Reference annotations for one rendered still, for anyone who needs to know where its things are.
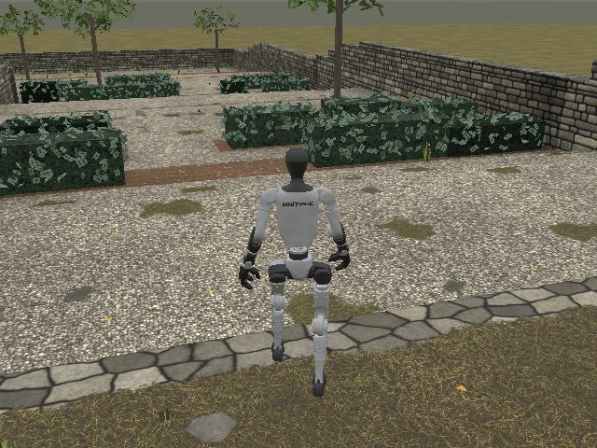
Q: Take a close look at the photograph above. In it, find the robot left hand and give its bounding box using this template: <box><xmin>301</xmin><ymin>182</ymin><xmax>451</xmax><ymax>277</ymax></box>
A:
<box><xmin>239</xmin><ymin>266</ymin><xmax>260</xmax><ymax>289</ymax></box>

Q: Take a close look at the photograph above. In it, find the robot right upper arm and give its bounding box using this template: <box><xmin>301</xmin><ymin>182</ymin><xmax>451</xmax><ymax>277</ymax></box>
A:
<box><xmin>317</xmin><ymin>188</ymin><xmax>343</xmax><ymax>237</ymax></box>

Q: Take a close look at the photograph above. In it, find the robot right hand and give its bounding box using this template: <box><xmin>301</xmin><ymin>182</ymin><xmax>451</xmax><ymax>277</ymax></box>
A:
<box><xmin>328</xmin><ymin>252</ymin><xmax>350</xmax><ymax>271</ymax></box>

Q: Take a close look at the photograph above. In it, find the robot left shin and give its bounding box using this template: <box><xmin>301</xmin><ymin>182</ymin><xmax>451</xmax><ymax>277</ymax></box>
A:
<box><xmin>271</xmin><ymin>295</ymin><xmax>284</xmax><ymax>350</ymax></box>

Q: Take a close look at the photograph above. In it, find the robot torso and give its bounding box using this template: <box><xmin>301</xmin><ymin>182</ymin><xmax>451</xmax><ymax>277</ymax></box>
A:
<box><xmin>276</xmin><ymin>183</ymin><xmax>319</xmax><ymax>280</ymax></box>

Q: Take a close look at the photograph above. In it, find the robot left upper arm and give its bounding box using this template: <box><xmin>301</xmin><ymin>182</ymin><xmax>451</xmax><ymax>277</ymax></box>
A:
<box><xmin>253</xmin><ymin>189</ymin><xmax>278</xmax><ymax>241</ymax></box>

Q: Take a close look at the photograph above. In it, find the right robot forearm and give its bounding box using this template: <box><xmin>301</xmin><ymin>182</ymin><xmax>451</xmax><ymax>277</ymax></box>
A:
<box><xmin>333</xmin><ymin>223</ymin><xmax>349</xmax><ymax>256</ymax></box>

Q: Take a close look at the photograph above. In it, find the left robot forearm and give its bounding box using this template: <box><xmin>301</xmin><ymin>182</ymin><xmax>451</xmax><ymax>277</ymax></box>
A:
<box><xmin>242</xmin><ymin>227</ymin><xmax>262</xmax><ymax>269</ymax></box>

